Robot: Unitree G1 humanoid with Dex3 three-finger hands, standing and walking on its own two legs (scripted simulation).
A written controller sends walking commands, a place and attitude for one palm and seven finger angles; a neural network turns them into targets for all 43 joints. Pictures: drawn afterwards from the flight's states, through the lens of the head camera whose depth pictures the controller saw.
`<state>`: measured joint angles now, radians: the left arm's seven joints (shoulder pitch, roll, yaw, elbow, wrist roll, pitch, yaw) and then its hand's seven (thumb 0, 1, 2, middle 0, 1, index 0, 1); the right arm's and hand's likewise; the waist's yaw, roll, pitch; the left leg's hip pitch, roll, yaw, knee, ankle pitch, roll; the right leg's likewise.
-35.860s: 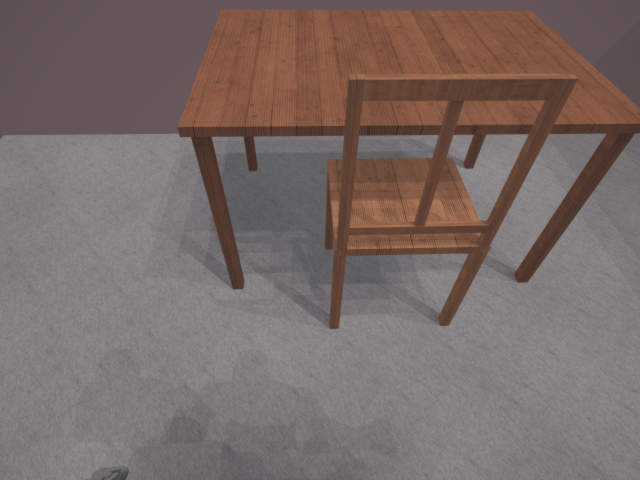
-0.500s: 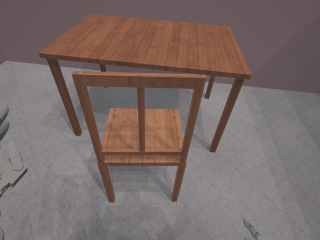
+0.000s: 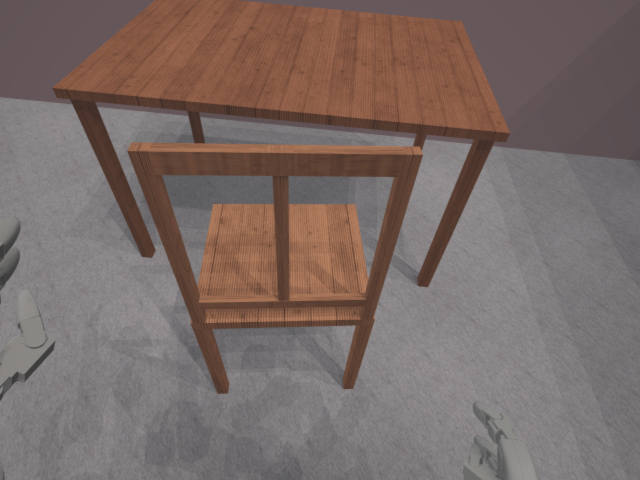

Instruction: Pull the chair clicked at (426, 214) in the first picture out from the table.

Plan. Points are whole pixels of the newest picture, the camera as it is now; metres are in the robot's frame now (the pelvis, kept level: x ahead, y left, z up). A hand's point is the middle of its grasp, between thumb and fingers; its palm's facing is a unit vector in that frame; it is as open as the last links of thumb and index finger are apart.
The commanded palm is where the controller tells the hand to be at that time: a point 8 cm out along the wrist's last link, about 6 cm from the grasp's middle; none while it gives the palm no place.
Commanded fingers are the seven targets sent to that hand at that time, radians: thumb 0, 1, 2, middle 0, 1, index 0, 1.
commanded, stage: stop stepping back and stand still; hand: left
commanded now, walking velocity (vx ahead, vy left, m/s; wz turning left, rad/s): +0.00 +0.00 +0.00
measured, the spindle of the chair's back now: (282, 246) +0.52 +0.10 -0.07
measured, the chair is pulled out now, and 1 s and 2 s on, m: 0.29 0.29 0.29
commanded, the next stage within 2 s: let the arm hang, fingers relaxed in 0.34 s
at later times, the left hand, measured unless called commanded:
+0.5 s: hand (88, 337) +0.23 +0.27 +0.09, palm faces +0.31 -0.82 -0.48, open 7.4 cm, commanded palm none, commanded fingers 0.00 0.90 0.90 -0.20 -0.30 -0.20 -0.30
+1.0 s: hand out of the picture -0.04 +0.19 -0.17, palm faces -0.01 -0.98 -0.22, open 7.2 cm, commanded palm none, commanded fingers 0.00 0.90 0.90 -0.20 -0.30 -0.20 -0.30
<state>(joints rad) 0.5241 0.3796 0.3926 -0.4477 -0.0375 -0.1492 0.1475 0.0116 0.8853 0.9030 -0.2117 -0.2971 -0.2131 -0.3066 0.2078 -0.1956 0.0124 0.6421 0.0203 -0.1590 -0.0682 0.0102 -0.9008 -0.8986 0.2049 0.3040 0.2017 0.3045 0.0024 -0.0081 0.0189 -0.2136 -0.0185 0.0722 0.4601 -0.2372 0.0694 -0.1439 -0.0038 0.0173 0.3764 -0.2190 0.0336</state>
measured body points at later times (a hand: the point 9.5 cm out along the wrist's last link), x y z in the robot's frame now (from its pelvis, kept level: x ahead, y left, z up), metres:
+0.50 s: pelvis +0.02 +0.00 +0.00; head +0.03 +0.00 +0.45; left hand +0.21 +0.31 +0.12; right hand +0.20 -0.24 -0.09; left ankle +0.01 +0.07 -0.74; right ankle -0.01 -0.15 -0.74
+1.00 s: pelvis +0.01 +0.00 +0.00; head +0.04 +0.00 +0.45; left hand -0.03 +0.24 -0.15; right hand +0.00 -0.23 -0.16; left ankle +0.01 +0.07 -0.74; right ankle -0.01 -0.15 -0.74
